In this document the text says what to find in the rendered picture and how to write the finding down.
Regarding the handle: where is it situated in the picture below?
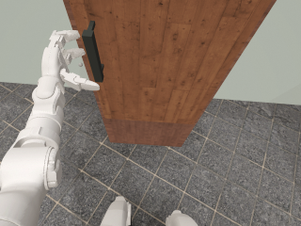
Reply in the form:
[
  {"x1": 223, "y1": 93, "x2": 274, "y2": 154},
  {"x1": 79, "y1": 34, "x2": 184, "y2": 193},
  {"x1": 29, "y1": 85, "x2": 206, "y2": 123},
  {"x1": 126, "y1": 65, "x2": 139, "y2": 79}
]
[{"x1": 82, "y1": 20, "x2": 104, "y2": 83}]

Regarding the robot left upper arm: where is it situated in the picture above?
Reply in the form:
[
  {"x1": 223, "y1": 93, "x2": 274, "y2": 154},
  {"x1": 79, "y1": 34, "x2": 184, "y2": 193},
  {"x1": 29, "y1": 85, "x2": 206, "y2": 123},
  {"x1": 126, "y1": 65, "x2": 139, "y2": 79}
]
[{"x1": 0, "y1": 146, "x2": 62, "y2": 226}]

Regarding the cupboard door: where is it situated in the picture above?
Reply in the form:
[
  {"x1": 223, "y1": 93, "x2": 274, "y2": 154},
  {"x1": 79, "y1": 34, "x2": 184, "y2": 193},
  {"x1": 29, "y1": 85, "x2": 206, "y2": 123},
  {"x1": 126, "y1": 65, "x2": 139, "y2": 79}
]
[{"x1": 69, "y1": 0, "x2": 272, "y2": 124}]

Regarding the right robot shin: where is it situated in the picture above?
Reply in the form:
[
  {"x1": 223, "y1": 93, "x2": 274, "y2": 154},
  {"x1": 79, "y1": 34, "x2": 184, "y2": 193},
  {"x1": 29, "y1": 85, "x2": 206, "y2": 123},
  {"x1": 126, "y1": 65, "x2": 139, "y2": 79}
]
[{"x1": 171, "y1": 210, "x2": 181, "y2": 215}]

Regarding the left robot hand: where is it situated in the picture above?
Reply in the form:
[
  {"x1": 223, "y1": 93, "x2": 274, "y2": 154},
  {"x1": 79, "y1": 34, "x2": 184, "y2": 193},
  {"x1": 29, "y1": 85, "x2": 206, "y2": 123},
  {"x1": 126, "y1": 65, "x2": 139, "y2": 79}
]
[{"x1": 41, "y1": 30, "x2": 100, "y2": 91}]

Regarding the left robot forearm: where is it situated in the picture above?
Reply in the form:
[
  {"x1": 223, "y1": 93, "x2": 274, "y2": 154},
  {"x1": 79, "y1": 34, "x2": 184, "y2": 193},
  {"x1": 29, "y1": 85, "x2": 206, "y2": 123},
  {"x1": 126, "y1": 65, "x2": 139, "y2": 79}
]
[{"x1": 0, "y1": 76, "x2": 66, "y2": 188}]

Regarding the robot left thigh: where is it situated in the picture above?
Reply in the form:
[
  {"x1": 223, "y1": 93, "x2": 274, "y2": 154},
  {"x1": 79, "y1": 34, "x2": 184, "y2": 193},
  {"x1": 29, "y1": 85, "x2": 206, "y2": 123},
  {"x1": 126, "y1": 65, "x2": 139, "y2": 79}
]
[{"x1": 100, "y1": 201, "x2": 132, "y2": 226}]

